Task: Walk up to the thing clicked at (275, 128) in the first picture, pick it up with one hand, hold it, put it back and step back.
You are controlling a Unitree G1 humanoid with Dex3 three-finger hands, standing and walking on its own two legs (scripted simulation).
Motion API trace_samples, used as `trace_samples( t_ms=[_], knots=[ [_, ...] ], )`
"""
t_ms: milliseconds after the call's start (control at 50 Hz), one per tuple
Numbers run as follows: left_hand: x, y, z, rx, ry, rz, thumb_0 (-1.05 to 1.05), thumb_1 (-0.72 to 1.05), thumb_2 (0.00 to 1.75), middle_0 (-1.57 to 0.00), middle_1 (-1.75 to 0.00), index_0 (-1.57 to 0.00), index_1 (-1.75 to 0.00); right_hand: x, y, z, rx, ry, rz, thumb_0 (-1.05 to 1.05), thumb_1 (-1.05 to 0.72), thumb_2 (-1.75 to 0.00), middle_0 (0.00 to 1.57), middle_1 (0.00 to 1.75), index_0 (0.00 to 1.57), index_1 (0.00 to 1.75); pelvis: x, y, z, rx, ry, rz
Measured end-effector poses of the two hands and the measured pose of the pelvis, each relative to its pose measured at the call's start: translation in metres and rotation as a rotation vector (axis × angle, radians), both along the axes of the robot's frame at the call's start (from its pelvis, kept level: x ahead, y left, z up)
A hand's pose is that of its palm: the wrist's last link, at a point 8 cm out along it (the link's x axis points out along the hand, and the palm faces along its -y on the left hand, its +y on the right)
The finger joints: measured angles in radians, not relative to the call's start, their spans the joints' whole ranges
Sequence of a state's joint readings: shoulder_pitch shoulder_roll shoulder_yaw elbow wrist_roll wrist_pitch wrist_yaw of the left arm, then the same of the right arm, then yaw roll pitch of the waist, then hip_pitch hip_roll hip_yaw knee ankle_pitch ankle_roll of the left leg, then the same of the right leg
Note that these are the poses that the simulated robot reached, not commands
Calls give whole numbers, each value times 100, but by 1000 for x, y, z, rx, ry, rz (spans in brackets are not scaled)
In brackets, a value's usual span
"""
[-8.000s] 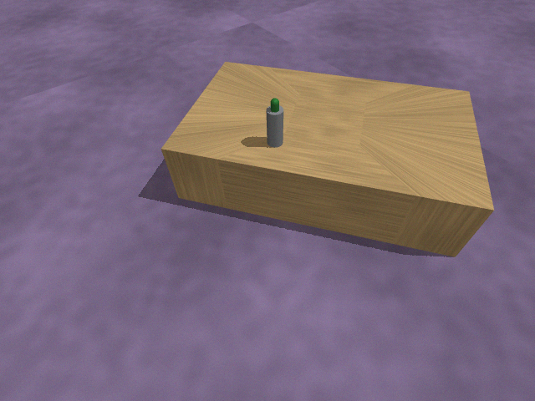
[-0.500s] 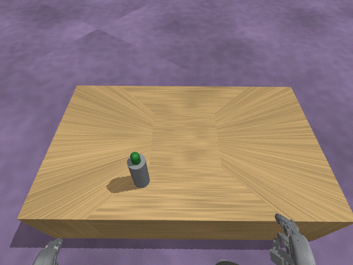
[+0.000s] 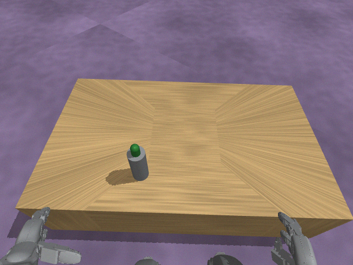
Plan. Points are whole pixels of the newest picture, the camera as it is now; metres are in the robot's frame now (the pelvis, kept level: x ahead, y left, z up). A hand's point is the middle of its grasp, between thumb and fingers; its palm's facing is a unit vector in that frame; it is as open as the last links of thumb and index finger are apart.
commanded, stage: go down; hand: left
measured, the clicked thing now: (137, 161) +0.52 +0.15 -0.28
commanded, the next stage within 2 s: none
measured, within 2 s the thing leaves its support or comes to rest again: neither
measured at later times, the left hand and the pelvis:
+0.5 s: hand (55, 183) +0.33 +0.32 -0.04, palm faces +0.09 -0.98 -0.17, open 17.6 cm; pelvis -0.01 +0.01 -0.01, yaw -2 degrees
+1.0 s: hand (51, 157) +0.39 +0.34 -0.02, palm faces +0.11 -0.99 -0.11, open 17.4 cm; pelvis -0.02 +0.00 -0.02, yaw -3 degrees
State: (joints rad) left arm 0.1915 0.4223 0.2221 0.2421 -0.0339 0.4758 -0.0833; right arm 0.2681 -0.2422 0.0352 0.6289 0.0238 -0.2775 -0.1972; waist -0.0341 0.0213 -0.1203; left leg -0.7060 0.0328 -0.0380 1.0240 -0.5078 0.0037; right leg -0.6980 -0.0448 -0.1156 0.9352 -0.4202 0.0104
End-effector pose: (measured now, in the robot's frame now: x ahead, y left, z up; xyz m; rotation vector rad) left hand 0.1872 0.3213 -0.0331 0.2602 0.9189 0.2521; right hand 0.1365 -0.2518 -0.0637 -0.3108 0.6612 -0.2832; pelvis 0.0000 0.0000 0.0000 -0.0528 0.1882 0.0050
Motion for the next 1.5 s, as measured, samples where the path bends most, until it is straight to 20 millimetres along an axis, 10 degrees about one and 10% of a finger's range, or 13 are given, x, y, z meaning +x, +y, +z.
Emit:
trace_samples(
  t_ms=[320,620,1500],
  knots=[
    [105,36,19,-113,-221,-63,-1,-57,4,-9,-4,-7,-5,-62,-17,-11,-28,185,-63,1,-89,-90,21,30,21,30,-4,5,0,4,47,-33],
    [137,51,22,-135,-391,-86,-1,-56,5,-7,-2,-6,-4,-107,-21,-31,-29,393,-64,1,-89,-90,21,30,21,30,-13,5,-10,10,91,-43],
    [203,73,33,-177,-586,-118,-1,-53,5,-6,-1,-5,-3,-114,-19,-53,-45,534,-35,1,-90,-90,21,30,21,30,-11,4,-32,-10,207,-39]
  ],
)
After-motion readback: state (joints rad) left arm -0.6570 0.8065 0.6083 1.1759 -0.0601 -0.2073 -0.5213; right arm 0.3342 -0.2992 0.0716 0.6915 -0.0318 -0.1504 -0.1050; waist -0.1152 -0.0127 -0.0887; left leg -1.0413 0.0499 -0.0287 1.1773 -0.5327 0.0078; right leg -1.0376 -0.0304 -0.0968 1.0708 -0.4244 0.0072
